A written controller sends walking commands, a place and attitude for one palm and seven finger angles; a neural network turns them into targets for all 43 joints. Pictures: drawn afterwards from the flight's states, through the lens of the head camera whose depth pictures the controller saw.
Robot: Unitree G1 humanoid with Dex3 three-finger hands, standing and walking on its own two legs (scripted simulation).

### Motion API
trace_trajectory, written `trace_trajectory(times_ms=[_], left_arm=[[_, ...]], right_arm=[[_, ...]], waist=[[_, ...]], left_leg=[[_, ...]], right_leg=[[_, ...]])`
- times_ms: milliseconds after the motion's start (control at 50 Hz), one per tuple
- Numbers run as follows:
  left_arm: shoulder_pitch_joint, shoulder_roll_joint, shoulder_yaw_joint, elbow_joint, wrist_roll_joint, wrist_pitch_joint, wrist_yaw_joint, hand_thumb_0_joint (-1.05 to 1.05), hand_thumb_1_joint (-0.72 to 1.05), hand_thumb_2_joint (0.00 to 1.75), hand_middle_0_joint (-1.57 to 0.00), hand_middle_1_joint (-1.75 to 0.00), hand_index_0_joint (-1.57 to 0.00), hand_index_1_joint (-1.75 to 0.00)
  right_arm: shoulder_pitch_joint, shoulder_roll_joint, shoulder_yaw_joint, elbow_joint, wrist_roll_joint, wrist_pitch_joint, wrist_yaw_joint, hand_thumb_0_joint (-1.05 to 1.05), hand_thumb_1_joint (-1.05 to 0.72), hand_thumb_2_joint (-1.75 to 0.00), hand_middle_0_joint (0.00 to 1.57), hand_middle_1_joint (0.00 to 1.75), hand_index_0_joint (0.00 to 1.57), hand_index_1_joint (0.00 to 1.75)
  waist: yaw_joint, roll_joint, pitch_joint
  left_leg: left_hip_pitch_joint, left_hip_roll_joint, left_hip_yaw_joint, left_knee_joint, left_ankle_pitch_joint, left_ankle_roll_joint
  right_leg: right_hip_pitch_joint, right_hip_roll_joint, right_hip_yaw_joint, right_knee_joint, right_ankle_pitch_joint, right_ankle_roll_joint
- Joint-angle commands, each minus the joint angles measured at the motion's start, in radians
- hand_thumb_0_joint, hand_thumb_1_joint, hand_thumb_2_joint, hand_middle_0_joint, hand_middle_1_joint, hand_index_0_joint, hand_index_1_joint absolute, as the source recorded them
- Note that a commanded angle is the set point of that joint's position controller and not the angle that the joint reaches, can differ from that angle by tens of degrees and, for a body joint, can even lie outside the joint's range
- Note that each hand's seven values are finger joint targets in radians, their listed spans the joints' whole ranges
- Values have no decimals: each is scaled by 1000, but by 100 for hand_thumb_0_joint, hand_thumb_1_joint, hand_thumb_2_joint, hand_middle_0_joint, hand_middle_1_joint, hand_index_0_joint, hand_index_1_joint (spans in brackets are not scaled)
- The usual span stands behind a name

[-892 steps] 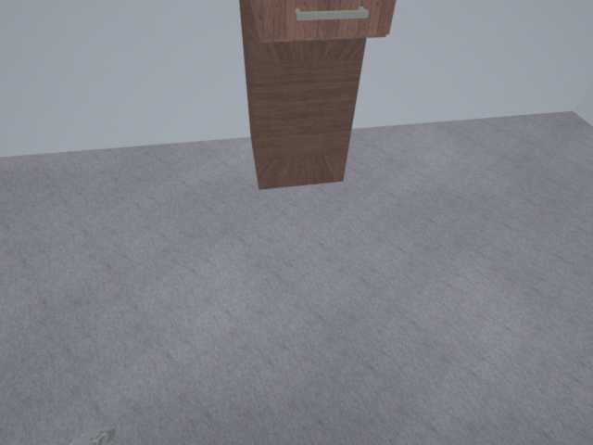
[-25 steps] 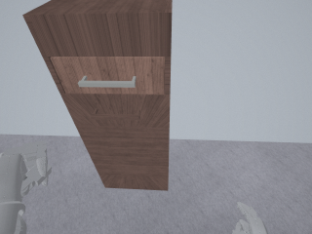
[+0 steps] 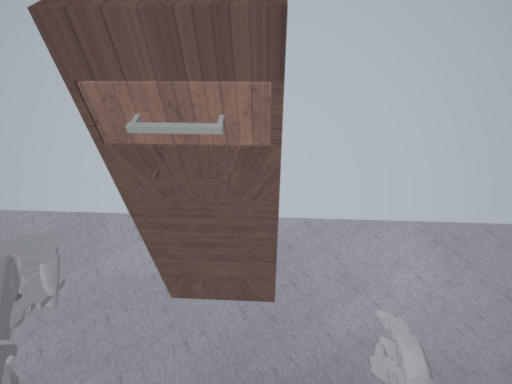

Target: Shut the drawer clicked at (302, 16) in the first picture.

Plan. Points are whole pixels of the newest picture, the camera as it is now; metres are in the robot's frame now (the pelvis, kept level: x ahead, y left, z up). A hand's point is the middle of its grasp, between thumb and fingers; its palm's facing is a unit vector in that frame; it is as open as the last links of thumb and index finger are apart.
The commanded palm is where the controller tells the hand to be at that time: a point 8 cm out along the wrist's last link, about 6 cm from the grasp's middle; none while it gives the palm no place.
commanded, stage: step back with the hand held close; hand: left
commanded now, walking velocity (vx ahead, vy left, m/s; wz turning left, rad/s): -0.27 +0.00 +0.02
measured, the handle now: (177, 123) +0.57 +0.23 +0.12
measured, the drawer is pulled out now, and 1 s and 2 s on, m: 0.00 0.00 0.00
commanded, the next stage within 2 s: stop stepping back and stand still in 0.88 s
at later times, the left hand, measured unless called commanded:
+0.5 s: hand (8, 353) +0.11 +0.26 +0.16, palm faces +0.34 -0.79 -0.50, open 3.2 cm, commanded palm +0.05 +0.30 +0.17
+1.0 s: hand out of the picture -0.02 +0.26 +0.18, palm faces +0.42 -0.79 -0.45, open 3.2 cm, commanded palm -0.07 +0.31 +0.17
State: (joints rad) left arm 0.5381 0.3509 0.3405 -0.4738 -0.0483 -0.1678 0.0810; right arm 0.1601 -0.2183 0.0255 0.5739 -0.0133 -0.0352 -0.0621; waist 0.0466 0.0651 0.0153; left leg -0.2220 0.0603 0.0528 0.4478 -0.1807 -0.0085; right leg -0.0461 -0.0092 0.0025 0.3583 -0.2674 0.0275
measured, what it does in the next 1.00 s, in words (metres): walks backwards: right foot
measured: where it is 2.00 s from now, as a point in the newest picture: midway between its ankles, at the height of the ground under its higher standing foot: outside the picture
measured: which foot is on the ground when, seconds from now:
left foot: down 0.00-0.92, up 0.94-1.00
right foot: down 0.00-0.74, up 0.76-0.90, down 0.92-1.00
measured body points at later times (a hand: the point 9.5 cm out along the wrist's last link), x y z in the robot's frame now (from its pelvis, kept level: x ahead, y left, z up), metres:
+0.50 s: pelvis -0.08 +0.02 -0.01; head -0.06 +0.02 +0.44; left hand +0.08 +0.30 +0.19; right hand +0.10 -0.22 -0.09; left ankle +0.04 +0.12 -0.74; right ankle -0.04 -0.14 -0.74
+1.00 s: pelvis -0.19 +0.02 -0.02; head -0.19 +0.03 +0.43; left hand -0.05 +0.30 +0.20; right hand +0.00 -0.19 -0.10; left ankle -0.05 +0.13 -0.71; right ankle -0.18 -0.09 -0.74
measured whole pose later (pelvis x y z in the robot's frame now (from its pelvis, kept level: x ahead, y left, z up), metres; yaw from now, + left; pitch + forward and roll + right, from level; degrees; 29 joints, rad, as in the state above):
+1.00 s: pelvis -0.19 +0.02 -0.02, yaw +2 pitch -1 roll -2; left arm 0.58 0.42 0.39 -0.62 -0.05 -0.30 0.13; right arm 0.18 -0.17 -0.02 0.65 -0.02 -0.11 -0.04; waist 0.04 0.02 0.02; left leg -0.63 0.01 0.00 0.87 -0.32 -0.03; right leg -0.28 0.05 -0.01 0.62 -0.30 -0.03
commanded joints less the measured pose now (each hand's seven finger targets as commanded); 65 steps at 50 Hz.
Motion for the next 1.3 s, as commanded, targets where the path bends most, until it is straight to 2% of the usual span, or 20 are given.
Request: trace_trajectory(times_ms=[0,180,460,600,660,720,760,800,860,880,900,920,940,980,1060,1080,1100,1120,1160,1280], left_arm=[[31,178,106,-212,-8,-58,15,0,90,90,-140,-160,-140,-160],[112,209,151,-289,-19,-84,41,0,90,90,-140,-160,-140,-160],[87,190,159,-290,6,-167,73,0,90,90,-140,-160,-140,-160],[18,189,129,-276,5,-168,94,0,90,90,-140,-160,-140,-160],[-57,200,121,-290,8,-167,99,0,90,90,-140,-160,-140,-160],[-37,198,159,-324,12,-188,96,0,90,90,-140,-160,-140,-160],[-17,252,208,-345,5,-197,88,0,90,90,-140,-160,-140,-160],[66,214,180,-346,-13,-202,86,0,90,90,-140,-160,-140,-160],[91,215,173,-336,-39,-196,82,0,90,90,-140,-160,-140,-160],[65,238,185,-332,-37,-201,76,0,90,90,-140,-160,-140,-160],[34,264,187,-327,-26,-205,76,0,90,90,-140,-160,-140,-160],[-36,290,196,-345,-16,-202,83,0,90,90,-140,-160,-140,-160],[-61,253,176,-291,-10,-160,82,0,90,90,-140,-160,-140,-160],[-32,174,119,-200,1,-116,68,0,90,90,-140,-160,-140,-160],[-39,200,138,-254,19,-124,84,0,90,90,-140,-160,-140,-160],[-40,181,114,-304,18,-136,84,0,90,90,-140,-160,-140,-160],[-64,198,122,-374,22,-152,86,0,90,90,-140,-160,-140,-160],[-71,224,138,-398,23,-157,86,0,90,90,-140,-160,-140,-160],[20,204,150,-374,6,-145,78,0,90,90,-140,-160,-140,-160],[107,179,130,-302,27,-111,93,0,90,90,-140,-160,-140,-160]], right_arm=[[-85,-122,-66,-184,8,-10,-15,0,-90,-90,20,30,20,30],[-66,-119,-81,-215,20,0,-19,0,-90,-90,20,30,20,30],[-43,-134,-86,-195,21,-94,-34,0,-90,-90,20,30,20,30],[-11,-104,-89,-119,9,-110,-29,0,-90,-90,20,30,20,30],[-18,-118,-85,-111,10,-111,-39,0,-90,-90,20,30,20,30],[-59,-148,-84,-147,9,-143,-47,0,-90,-90,20,30,20,30],[-48,-110,-98,-139,-6,-144,-31,0,-90,-90,20,30,20,30],[-51,-102,-108,-131,-1,-160,-2,0,-90,-90,20,30,20,30],[-57,-79,-92,-126,3,-164,14,0,-90,-90,20,30,20,30],[-42,-76,-96,-114,7,-155,14,0,-90,-90,20,30,20,30],[-31,-69,-99,-99,12,-137,10,0,-90,-90,20,30,20,30],[-51,-66,-90,-87,-8,-123,10,0,-90,-90,20,30,20,30],[-67,-69,-89,-67,-9,-120,11,0,-90,-90,20,30,20,30],[-61,-51,-75,-77,2,-106,-4,0,-90,-90,20,30,20,30],[-44,-86,-46,-90,-1,-127,-38,0,-90,-90,20,30,20,30],[-26,-105,-54,-104,-1,-142,-37,0,-90,-90,20,30,20,30],[-19,-131,-64,-127,1,-156,-32,0,-90,-90,20,30,20,30],[-12,-132,-67,-139,7,-169,-25,0,-90,-90,20,30,20,30],[-10,-88,-59,-125,3,-181,-19,0,-90,-90,20,30,20,30],[-35,-109,-71,-122,10,-154,-1,0,-90,-90,20,30,20,30]], waist=[[-25,-35,-141],[-27,9,-170],[-42,96,-56],[-67,-187,-52],[-76,-90,-11],[-52,257,-56],[-33,193,-137],[-25,176,-182],[-29,214,-158],[-37,92,-134],[-49,-153,-87],[-31,-242,-42],[-26,-300,-50],[-55,-277,15],[-54,-86,-48],[-48,16,-80],[-34,130,-120],[-28,104,-138],[-57,220,-102],[-56,120,-34]], left_leg=[[198,9,2,-8,365,48],[97,28,-16,-22,315,45],[-288,75,-137,-182,-419,72],[87,-56,-46,258,-176,4],[51,-17,-117,114,-208,15],[-406,211,-453,-378,-719,122],[-389,235,-421,-365,-530,139],[-213,181,-265,-275,-349,112],[-209,150,-159,-220,-302,35],[-152,95,-89,-53,-238,-4],[-31,-2,-48,312,-196,-47],[-100,-77,-59,620,-254,-61],[-216,-104,-97,778,-291,-44],[-268,-36,-103,674,-233,-23],[-20,-60,-26,-15,-122,26],[35,-1,-71,-125,-64,41],[85,117,-228,-134,34,82],[96,180,-292,-144,95,108],[-40,214,-397,-306,-282,130],[-280,104,-173,-249,-530,70]], right_leg=[[-185,-16,-12,-16,382,-1],[-173,2,-17,54,279,2],[-124,54,-2,137,-123,-12],[-616,-129,178,-124,-281,-97],[-611,-60,95,-19,-242,-54],[-174,138,-14,468,-213,1],[-155,137,11,722,-256,-23],[-222,114,-23,603,-289,-40],[-142,79,-54,209,-303,-63],[-216,-8,49,3,-270,-84],[-495,-216,369,-191,-314,-158],[-609,-391,500,-280,-252,-235],[-596,-367,470,-252,-246,-252],[-445,-257,265,-97,83,-190],[-298,-142,153,62,127,-94],[-263,-85,121,126,88,-60],[-296,-22,77,192,0,-23],[-304,19,38,246,-59,-8],[-294,28,26,406,-203,-1],[-29,66,-84,142,-168,-39]])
